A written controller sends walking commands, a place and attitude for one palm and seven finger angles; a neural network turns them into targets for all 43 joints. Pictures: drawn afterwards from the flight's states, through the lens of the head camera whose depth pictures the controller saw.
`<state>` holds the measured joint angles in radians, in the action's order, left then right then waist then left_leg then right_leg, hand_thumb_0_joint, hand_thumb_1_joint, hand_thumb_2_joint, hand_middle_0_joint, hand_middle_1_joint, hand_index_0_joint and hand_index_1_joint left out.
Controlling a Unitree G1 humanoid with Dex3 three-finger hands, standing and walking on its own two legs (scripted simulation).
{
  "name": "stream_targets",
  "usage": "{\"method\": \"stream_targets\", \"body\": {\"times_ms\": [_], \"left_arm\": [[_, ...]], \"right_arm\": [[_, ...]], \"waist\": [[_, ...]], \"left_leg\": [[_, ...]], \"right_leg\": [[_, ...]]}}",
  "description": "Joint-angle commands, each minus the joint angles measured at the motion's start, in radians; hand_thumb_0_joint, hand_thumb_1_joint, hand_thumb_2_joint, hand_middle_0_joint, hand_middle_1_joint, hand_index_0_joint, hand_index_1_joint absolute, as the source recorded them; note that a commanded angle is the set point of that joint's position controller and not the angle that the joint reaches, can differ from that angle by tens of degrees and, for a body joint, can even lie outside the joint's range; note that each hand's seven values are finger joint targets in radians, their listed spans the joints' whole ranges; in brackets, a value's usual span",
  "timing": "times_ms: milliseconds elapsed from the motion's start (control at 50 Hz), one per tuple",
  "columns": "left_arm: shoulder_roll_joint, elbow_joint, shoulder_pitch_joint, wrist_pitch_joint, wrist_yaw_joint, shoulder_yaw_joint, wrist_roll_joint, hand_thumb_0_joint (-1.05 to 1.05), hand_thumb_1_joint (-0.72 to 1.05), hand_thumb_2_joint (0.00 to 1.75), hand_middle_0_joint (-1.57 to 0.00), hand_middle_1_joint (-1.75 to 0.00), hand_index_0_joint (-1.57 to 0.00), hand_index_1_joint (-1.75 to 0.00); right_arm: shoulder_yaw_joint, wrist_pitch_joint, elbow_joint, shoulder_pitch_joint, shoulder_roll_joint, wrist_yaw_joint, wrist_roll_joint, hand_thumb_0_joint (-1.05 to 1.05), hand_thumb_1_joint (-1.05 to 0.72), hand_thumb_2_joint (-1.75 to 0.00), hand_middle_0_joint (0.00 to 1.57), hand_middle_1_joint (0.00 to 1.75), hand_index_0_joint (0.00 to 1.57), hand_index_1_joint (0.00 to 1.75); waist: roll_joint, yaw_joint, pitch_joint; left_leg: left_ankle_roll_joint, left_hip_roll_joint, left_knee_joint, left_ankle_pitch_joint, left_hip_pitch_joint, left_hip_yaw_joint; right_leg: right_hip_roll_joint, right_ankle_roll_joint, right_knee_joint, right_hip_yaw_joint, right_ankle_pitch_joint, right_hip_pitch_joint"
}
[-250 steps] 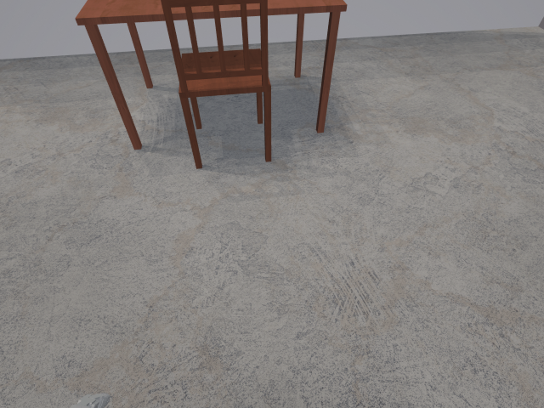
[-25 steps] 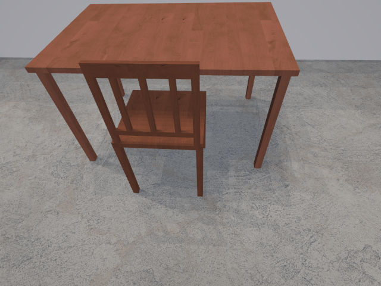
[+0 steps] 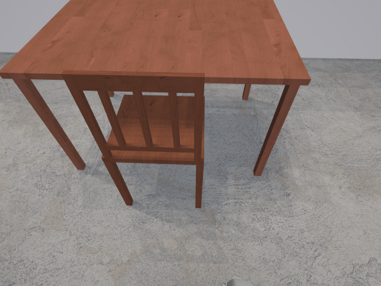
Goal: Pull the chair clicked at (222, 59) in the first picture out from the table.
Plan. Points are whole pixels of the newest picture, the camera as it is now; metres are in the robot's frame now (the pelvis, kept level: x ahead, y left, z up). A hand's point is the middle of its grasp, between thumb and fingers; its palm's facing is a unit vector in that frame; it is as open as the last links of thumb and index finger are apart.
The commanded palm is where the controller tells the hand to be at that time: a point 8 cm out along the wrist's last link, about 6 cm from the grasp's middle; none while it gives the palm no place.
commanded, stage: take the last steps up to it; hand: left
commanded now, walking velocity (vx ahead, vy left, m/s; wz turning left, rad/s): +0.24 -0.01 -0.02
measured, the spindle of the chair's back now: (144, 121) +0.62 +0.19 -0.09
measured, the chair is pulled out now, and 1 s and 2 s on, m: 0.00 0.00 0.00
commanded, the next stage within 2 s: come to a stop and stand still in 0.20 s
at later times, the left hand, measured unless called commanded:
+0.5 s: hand (126, 285) +0.15 +0.17 -0.19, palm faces +0.05 -0.98 -0.17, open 7.3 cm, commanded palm none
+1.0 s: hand out of the picture +0.13 +0.14 -0.16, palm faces -0.03 -0.97 -0.25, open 7.4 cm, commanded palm none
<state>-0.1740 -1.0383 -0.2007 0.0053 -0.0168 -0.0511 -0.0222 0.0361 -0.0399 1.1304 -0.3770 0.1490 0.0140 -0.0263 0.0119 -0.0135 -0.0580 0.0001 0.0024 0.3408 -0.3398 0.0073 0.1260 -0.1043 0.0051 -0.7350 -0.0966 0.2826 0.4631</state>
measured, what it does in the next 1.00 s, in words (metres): walks ahead: right foot, then left foot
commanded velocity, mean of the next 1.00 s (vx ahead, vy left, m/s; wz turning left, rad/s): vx -0.04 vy -0.03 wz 0.00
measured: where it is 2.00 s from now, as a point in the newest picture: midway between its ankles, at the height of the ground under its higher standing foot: outside the picture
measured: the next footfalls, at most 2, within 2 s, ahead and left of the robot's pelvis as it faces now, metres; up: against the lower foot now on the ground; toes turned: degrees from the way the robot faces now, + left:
right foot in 0.06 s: +0.14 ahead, -0.11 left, +0.00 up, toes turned -8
left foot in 0.44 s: +0.26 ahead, +0.12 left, +0.00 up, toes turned +4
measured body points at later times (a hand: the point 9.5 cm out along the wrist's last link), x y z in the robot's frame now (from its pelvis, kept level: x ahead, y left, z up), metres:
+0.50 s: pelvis +0.15 +0.00 +0.00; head +0.17 +0.02 +0.45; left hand +0.15 +0.22 -0.17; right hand +0.23 -0.23 -0.15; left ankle +0.22 +0.11 -0.74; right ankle +0.10 -0.11 -0.73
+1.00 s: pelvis +0.11 -0.04 +0.00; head +0.12 -0.07 +0.45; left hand +0.14 +0.19 -0.14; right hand +0.13 -0.29 -0.16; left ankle +0.11 +0.09 -0.71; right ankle +0.09 -0.15 -0.74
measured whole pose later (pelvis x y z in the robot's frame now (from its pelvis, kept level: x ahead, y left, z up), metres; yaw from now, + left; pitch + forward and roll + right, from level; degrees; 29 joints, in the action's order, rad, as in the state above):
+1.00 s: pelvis +0.11 -0.04 +0.00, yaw -3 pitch +0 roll +1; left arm -0.15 -1.06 -0.27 -0.02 0.03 -0.02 -0.02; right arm 0.06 0.06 1.07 -0.20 0.21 0.01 -0.01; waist -0.04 0.00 -0.03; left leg -0.01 -0.03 0.73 -0.38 -0.34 0.02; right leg -0.02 -0.02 -0.52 -0.04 0.29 0.23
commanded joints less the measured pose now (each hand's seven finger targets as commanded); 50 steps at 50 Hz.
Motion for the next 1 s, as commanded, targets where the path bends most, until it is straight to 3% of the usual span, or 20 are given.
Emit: {"method": "stream_targets", "body": {"times_ms": [0,20,40,60,120,200,280,360,400,420,480,580,620,740,760,780,800,820,880,980], "left_arm": [[-0.060,0.034,-0.089,0.029,-0.001,-0.020,-0.002,0.00,0.90,0.90,-0.20,-0.30,-0.20,-0.30],[-0.107,-0.002,-0.208,0.041,0.004,-0.031,-0.006,0.00,0.90,0.90,-0.20,-0.30,-0.20,-0.30],[-0.196,-0.033,-0.332,0.054,0.015,-0.053,-0.012,0.00,0.90,0.90,-0.20,-0.30,-0.20,-0.30],[-0.263,-0.044,-0.379,0.058,0.019,-0.061,0.009,0.00,0.90,0.90,-0.20,-0.30,-0.20,-0.30],[-0.148,0.018,-0.153,0.053,0.035,-0.031,0.010,0.00,0.90,0.90,-0.20,-0.30,-0.20,-0.30],[-0.078,0.023,-0.091,0.069,0.038,-0.008,0.002,0.00,0.90,0.90,-0.20,-0.30,-0.20,-0.30],[-0.106,0.013,-0.103,0.066,0.036,-0.009,0.001,0.00,0.90,0.90,-0.20,-0.30,-0.20,-0.30],[-0.099,-0.008,-0.078,0.039,0.050,0.004,0.009,0.00,0.90,0.90,-0.20,-0.30,-0.20,-0.30],[-0.081,-0.020,-0.100,0.023,0.057,0.013,0.014,0.00,0.90,0.90,-0.20,-0.30,-0.20,-0.30],[-0.064,-0.021,-0.137,0.011,0.065,0.017,0.018,0.00,0.90,0.90,-0.20,-0.30,-0.20,-0.30],[-0.081,-0.022,-0.179,-0.026,0.069,0.015,0.018,0.00,0.90,0.90,-0.20,-0.30,-0.20,-0.30],[-0.089,0.012,-0.144,-0.048,0.055,-0.010,0.008,0.00,0.90,0.90,-0.20,-0.30,-0.20,-0.30],[-0.079,0.031,-0.138,-0.053,0.053,-0.013,0.008,0.00,0.90,0.90,-0.20,-0.30,-0.20,-0.30],[-0.052,0.010,-0.239,-0.044,0.049,-0.003,0.000,0.00,0.90,0.90,-0.20,-0.30,-0.20,-0.30],[-0.079,0.006,-0.250,-0.039,0.050,-0.004,-0.008,0.00,0.90,0.90,-0.20,-0.30,-0.20,-0.30],[-0.144,0.028,-0.194,-0.028,0.053,-0.005,-0.015,0.00,0.90,0.90,-0.20,-0.30,-0.20,-0.30],[-0.195,0.062,-0.109,-0.029,0.052,-0.005,-0.012,0.00,0.90,0.90,-0.20,-0.30,-0.20,-0.30],[-0.208,0.082,-0.056,-0.022,0.054,-0.010,-0.011,0.00,0.90,0.90,-0.20,-0.30,-0.20,-0.30],[-0.147,0.071,0.024,-0.013,0.055,0.001,-0.005,0.00,0.90,0.90,-0.20,-0.30,-0.20,-0.30],[-0.136,0.008,-0.077,0.003,0.053,0.008,0.008,0.00,0.90,0.90,-0.20,-0.30,-0.20,-0.30]], "right_arm": [[0.026,-0.019,-0.035,0.002,0.151,0.012,0.000,0.00,-0.90,-0.90,0.20,0.30,0.20,0.30],[0.023,-0.023,-0.032,0.001,0.136,0.008,0.009,0.00,-0.90,-0.90,0.20,0.30,0.20,0.30],[0.016,-0.030,-0.047,-0.037,0.083,0.000,0.020,0.00,-0.90,-0.90,0.20,0.30,0.20,0.30],[0.013,-0.028,-0.068,-0.043,0.092,0.000,0.022,0.00,-0.90,-0.90,0.20,0.30,0.20,0.30],[0.019,-0.014,-0.082,0.080,0.077,-0.003,0.012,0.00,-0.90,-0.90,0.20,0.30,0.20,0.30],[0.011,0.019,-0.053,-0.001,0.031,-0.008,0.002,0.00,-0.90,-0.90,0.20,0.30,0.20,0.30],[0.005,0.017,-0.083,0.073,0.022,-0.017,0.008,0.00,-0.90,-0.90,0.20,0.30,0.20,0.30],[-0.019,0.015,-0.069,0.095,0.031,0.002,0.013,0.00,-0.90,-0.90,0.20,0.30,0.20,0.30],[-0.012,0.007,-0.051,0.071,0.080,0.007,0.013,0.00,-0.90,-0.90,0.20,0.30,0.20,0.30],[-0.003,0.005,-0.056,0.067,0.128,0.011,0.013,0.00,-0.90,-0.90,0.20,0.30,0.20,0.30],[0.011,0.027,-0.074,0.119,0.183,0.036,0.019,0.00,-0.90,-0.90,0.20,0.30,0.20,0.30],[0.046,0.058,-0.133,0.199,0.204,0.044,0.008,0.00,-0.90,-0.90,0.20,0.30,0.20,0.30],[0.052,0.059,-0.148,0.216,0.205,0.038,0.006,0.00,-0.90,-0.90,0.20,0.30,0.20,0.30],[0.061,0.075,-0.166,0.267,0.192,0.012,0.005,0.00,-0.90,-0.90,0.20,0.30,0.20,0.30],[0.060,0.079,-0.167,0.246,0.162,0.007,0.011,0.00,-0.90,-0.90,0.20,0.30,0.20,0.30],[0.049,0.086,-0.175,0.225,0.100,0.002,0.019,0.00,-0.90,-0.90,0.20,0.30,0.20,0.30],[0.039,0.092,-0.193,0.251,0.070,-0.008,0.018,0.00,-0.90,-0.90,0.20,0.30,0.20,0.30],[0.040,0.098,-0.198,0.288,0.087,-0.008,0.013,0.00,-0.90,-0.90,0.20,0.30,0.20,0.30],[0.036,0.086,-0.131,0.194,0.086,-0.005,0.014,0.00,-0.90,-0.90,0.20,0.30,0.20,0.30],[0.006,0.057,-0.085,0.154,0.062,0.010,0.019,0.00,-0.90,-0.90,0.20,0.30,0.20,0.30]], "waist": [[-0.073,0.060,-0.026],[0.005,0.116,0.037],[0.233,0.145,0.148],[0.329,0.136,0.214],[0.035,0.068,0.035],[0.094,-0.012,0.033],[0.100,0.007,0.043],[0.114,0.003,0.066],[0.017,0.000,0.074],[-0.093,0.010,0.092],[-0.297,0.024,0.055],[-0.110,0.014,0.142],[-0.122,0.016,0.173],[-0.141,0.052,0.129],[-0.054,0.049,0.093],[0.125,0.023,0.035],[0.202,0.013,-0.015],[0.261,0.033,-0.034],[0.160,-0.018,-0.012],[0.130,0.018,0.049]], "left_leg": [[0.127,-0.233,0.054,0.370,-0.164,-0.106],[0.091,-0.175,0.243,0.367,-0.237,-0.056],[0.046,-0.059,0.542,0.115,-0.431,0.024],[0.036,-0.001,0.790,-0.246,-0.526,-0.031],[0.038,-0.107,0.912,-0.057,-0.586,-0.146],[-0.003,-0.111,0.732,0.022,-0.474,-0.093],[-0.017,-0.093,0.492,0.051,-0.449,-0.048],[-0.030,-0.057,0.214,0.186,-0.269,-0.055],[-0.017,-0.113,0.090,0.579,-0.115,-0.100],[0.028,-0.214,0.104,0.846,-0.062,-0.177],[0.161,-0.360,-0.002,1.036,-0.137,-0.296],[0.207,-0.361,0.049,0.851,-0.089,-0.231],[0.194,-0.339,0.034,0.719,-0.106,-0.213],[0.102,-0.257,0.008,0.059,-0.342,-0.193],[0.056,-0.184,0.074,-0.049,-0.401,-0.150],[-0.003,-0.086,0.211,-0.120,-0.451,-0.096],[-0.023,-0.039,0.324,-0.124,-0.375,-0.066],[-0.009,-0.038,0.442,-0.127,-0.372,-0.118],[-0.002,-0.036,0.536,-0.052,-0.355,-0.126],[-0.021,-0.035,0.172,0.033,-0.250,-0.098]], "right_leg": [[0.070,-0.032,0.181,-0.052,-0.091,-0.233],[0.039,-0.054,0.236,0.010,-0.111,-0.416],[-0.190,-0.139,0.324,0.336,-0.147,-0.625],[-0.334,-0.225,0.455,0.571,-0.229,-0.659],[-0.263,-0.221,0.487,0.364,-0.199,-0.386],[-0.166,-0.176,0.496,0.117,-0.444,-0.247],[-0.142,-0.184,0.488,0.089,-0.485,-0.300],[-0.085,-0.124,0.377,0.047,-0.625,-0.323],[-0.033,-0.055,0.280,0.044,-0.439,-0.261],[0.000,-0.019,0.253,0.043,-0.245,-0.222],[0.063,0.019,0.011,0.031,0.268,-0.203],[0.071,0.022,-0.293,0.113,0.270,-0.057],[0.071,0.031,-0.291,0.110,0.245,-0.057],[0.076,0.008,0.187,0.019,0.040,-0.310],[0.054,0.001,0.317,0.050,0.004,-0.336],[-0.094,-0.059,0.465,0.273,0.120,-0.247],[-0.221,-0.127,0.573,0.379,0.265,-0.045],[-0.217,-0.154,0.597,0.421,0.255,0.023],[-0.124,-0.147,0.493,0.252,-0.029,-0.060],[-0.095,-0.126,0.374,0.198,-0.316,-0.260]]}}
